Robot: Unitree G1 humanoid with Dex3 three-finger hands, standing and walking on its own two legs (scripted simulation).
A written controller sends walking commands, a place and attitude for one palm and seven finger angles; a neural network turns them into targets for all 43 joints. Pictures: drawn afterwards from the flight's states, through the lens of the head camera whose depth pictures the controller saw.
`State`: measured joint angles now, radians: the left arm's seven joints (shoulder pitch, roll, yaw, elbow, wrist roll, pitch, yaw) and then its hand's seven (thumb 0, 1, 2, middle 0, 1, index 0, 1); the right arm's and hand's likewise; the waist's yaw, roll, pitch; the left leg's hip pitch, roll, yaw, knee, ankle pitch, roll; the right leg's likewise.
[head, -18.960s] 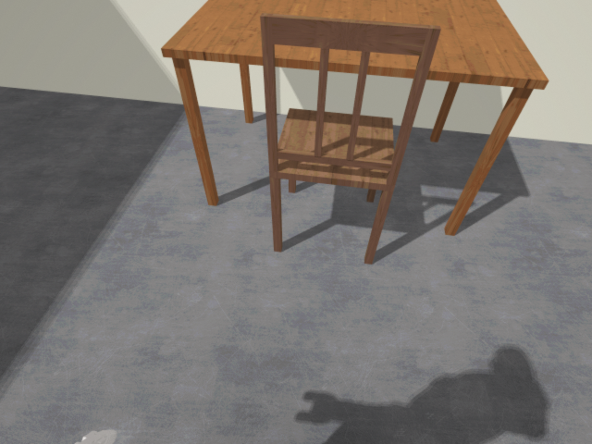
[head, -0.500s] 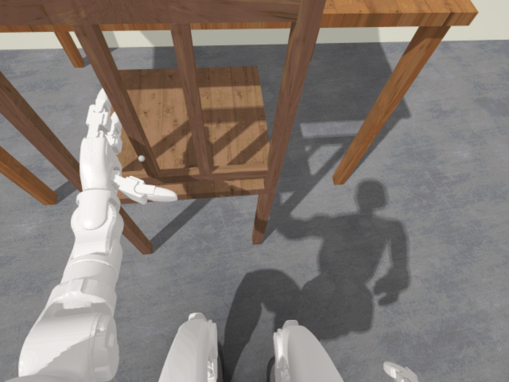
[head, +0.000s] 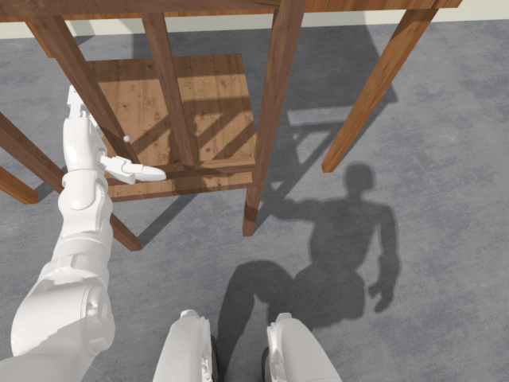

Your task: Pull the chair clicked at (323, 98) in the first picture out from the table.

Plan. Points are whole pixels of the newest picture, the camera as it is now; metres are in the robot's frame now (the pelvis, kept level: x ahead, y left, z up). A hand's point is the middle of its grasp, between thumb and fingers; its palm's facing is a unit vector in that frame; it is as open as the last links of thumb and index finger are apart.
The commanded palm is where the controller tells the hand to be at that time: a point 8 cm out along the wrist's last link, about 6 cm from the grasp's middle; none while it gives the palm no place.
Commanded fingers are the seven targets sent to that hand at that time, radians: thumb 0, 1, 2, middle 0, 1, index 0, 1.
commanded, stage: push the fingers through the gap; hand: left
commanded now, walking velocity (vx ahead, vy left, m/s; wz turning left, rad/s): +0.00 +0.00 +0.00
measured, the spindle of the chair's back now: (105, 117) +0.50 +0.19 +0.05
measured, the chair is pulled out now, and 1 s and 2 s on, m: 0.00 0.00 0.02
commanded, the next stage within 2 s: hook a spindle and tug to test in 0.16 s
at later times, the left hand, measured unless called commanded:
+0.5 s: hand (119, 146) +0.46 +0.18 +0.03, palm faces +0.10 -0.99 -0.03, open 16.3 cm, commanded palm +0.44 +0.22 +0.03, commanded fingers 0.00 -0.50 0.30 -0.29 -0.79 -0.29 -0.79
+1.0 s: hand (124, 142) +0.47 +0.17 +0.03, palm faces +0.11 -0.99 -0.03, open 8.0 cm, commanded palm +0.44 +0.21 +0.03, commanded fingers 0.00 0.79 0.85 -0.50 -1.45 -0.50 -1.45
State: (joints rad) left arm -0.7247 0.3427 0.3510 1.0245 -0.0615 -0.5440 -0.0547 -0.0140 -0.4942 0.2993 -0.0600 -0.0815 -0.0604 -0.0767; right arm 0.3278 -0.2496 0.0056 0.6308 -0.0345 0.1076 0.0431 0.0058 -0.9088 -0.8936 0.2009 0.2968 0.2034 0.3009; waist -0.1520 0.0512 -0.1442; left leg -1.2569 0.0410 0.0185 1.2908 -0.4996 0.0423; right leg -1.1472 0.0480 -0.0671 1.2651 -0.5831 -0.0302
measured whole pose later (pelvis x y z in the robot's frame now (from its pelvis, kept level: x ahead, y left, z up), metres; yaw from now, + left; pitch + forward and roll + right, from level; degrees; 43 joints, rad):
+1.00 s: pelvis +0.00 +0.00 +0.00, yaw +0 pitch +25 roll -4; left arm -0.71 0.32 0.32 1.02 -0.07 -0.55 -0.04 -0.01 0.26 0.62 -0.47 -1.38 -0.47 -1.38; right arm 0.31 -0.24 0.01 0.63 -0.03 0.11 0.04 0.01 -0.91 -0.89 0.20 0.30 0.20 0.30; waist -0.15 0.05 -0.15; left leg -1.24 0.04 0.01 1.29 -0.50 0.05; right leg -1.13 0.04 -0.07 1.26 -0.58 -0.02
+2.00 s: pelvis +0.03 +0.01 +0.06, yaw +2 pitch +19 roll -2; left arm -0.51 0.24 0.15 0.77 -0.08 -0.24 0.07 0.04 0.74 0.81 -0.38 -1.28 -0.41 -1.44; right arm 0.25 -0.22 0.01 0.57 0.05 0.17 -0.04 0.01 -0.91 -0.89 0.20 0.30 0.20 0.30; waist -0.10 0.05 -0.06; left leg -0.90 0.00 0.02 1.02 -0.45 0.05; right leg -0.78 0.03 -0.05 0.98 -0.53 -0.02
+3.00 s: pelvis -0.05 +0.00 +0.11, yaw +2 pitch +3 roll -1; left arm -0.55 0.17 0.02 1.10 -0.08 -0.21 0.08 0.06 0.68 0.79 -0.30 -1.16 -0.50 -1.44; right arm 0.22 -0.26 0.00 0.75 0.04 -0.06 -0.13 0.01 -0.91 -0.89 0.20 0.30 0.20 0.30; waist -0.05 0.03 0.12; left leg -0.51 0.00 0.04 0.59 -0.14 0.04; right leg -0.44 0.02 -0.05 0.63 -0.25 -0.02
